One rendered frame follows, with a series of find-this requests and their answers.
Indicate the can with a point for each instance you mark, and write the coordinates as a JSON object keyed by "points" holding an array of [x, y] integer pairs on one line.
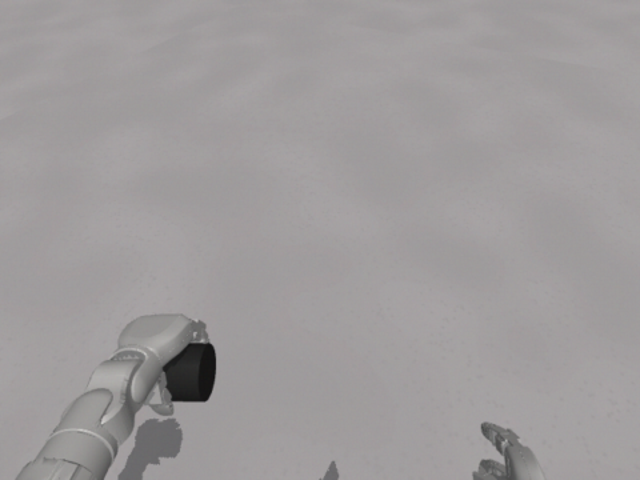
{"points": [[190, 375]]}

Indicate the right robot hand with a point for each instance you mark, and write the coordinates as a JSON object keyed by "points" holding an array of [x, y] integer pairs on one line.
{"points": [[520, 461]]}

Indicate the left robot arm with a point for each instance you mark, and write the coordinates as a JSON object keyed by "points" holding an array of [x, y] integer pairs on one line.
{"points": [[85, 443]]}

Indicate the left robot hand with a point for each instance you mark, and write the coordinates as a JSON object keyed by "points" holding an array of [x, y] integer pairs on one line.
{"points": [[166, 335]]}

